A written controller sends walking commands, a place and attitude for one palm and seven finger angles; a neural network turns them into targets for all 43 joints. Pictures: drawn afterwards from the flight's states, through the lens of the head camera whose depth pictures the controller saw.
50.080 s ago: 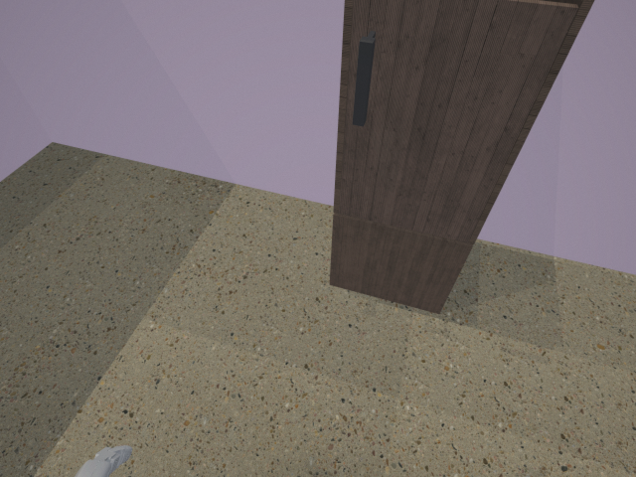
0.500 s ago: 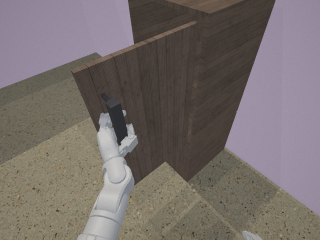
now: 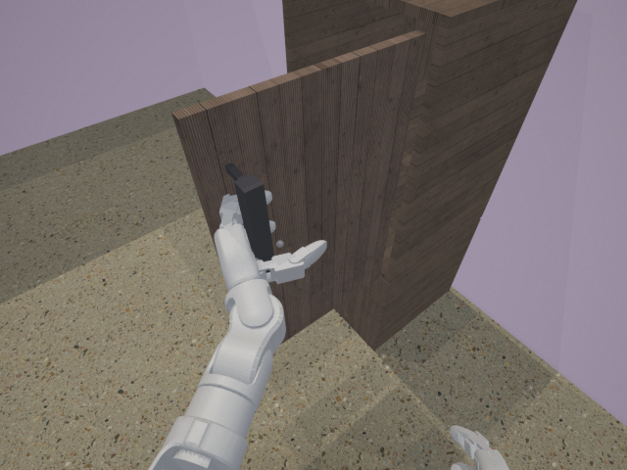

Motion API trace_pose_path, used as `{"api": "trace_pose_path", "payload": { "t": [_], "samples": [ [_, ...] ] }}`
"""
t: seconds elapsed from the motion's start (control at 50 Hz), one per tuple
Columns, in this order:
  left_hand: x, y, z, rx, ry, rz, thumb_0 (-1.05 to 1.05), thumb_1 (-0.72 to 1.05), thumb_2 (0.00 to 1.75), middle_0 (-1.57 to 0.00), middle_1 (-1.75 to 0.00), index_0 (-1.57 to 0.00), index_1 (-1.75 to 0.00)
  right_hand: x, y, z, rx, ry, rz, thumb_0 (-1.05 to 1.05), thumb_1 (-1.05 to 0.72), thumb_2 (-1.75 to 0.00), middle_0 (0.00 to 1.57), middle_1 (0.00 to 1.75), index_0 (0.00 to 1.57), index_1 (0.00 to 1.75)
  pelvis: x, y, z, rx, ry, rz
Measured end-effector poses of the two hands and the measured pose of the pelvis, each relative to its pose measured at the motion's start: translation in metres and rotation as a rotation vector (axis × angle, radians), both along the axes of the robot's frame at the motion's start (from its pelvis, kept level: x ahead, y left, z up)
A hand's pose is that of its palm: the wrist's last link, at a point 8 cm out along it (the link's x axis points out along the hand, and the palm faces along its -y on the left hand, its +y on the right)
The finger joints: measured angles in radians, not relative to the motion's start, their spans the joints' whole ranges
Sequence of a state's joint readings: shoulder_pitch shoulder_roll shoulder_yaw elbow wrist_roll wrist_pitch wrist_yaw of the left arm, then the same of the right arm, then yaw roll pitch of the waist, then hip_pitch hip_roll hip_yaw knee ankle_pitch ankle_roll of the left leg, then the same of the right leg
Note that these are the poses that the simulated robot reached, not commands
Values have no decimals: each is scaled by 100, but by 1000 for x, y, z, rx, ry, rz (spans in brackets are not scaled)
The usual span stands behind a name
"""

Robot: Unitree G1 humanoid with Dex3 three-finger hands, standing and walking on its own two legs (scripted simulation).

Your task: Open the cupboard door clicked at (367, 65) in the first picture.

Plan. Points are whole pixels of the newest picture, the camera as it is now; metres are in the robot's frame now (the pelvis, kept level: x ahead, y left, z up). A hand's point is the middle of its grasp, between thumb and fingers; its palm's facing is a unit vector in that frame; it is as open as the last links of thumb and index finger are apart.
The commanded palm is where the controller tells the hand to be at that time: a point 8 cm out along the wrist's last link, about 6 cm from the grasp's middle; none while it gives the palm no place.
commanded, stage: open thumb and fingers to let go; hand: left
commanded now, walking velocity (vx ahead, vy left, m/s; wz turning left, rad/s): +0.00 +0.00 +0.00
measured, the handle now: (250, 225) +0.40 +0.12 +0.11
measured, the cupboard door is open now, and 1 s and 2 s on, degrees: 89 91 91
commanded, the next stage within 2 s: slide the hand sideways off the handle in 0.38 s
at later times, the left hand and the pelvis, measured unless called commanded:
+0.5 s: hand (280, 247) +0.37 +0.07 +0.11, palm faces +0.38 -0.93 -0.02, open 14.1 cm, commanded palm +0.33 +0.10 +0.10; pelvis -0.01 +0.00 +0.00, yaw +0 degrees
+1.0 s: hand (271, 268) +0.33 +0.08 +0.10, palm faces -0.11 -0.99 +0.01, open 15.9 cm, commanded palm +0.30 +0.14 +0.10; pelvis -0.01 +0.01 +0.00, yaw -2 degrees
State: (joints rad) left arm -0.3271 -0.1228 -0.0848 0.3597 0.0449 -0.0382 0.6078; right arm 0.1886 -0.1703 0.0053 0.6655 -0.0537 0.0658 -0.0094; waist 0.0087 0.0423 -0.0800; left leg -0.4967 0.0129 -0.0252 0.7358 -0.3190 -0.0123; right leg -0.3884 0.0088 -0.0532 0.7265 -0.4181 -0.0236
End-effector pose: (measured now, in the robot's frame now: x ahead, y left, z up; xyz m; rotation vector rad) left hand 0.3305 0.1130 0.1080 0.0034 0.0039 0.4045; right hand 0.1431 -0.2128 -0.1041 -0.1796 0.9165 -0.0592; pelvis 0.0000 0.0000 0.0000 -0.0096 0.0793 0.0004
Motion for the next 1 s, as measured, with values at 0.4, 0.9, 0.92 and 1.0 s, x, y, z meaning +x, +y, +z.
{"api": "trace_pose_path", "payload": {
  "t": [0.4,0.9,0.92,1.0],
  "samples": [
    [-4,0,0,10,2,-18,-1,-50,31,-43,-80,-42,-82,-23,-12,-2,-31,29,-31,1,-91,-90,20,30,20,30,-9,2,-1,-7,-5,-1],
    [-10,22,-3,-7,-30,-504,-1,-51,30,-25,-39,-25,-39,-26,2,13,-1,-93,-31,1,-91,-90,20,30,21,30,-17,13,4,-4,-36,-11],
    [-10,22,-4,-7,-33,-504,-1,-50,30,-25,-39,-25,-38,-25,2,14,3,-98,-32,1,-91,-90,20,30,21,30,-17,13,4,-3,-36,-16],
    [-12,20,-4,-8,-41,-513,-1,-50,30,-24,-39,-24,-36,-21,3,19,13,-117,-42,1,-91,-90,20,30,21,30,-11,13,5,-1,-35,-32]
  ]
}}
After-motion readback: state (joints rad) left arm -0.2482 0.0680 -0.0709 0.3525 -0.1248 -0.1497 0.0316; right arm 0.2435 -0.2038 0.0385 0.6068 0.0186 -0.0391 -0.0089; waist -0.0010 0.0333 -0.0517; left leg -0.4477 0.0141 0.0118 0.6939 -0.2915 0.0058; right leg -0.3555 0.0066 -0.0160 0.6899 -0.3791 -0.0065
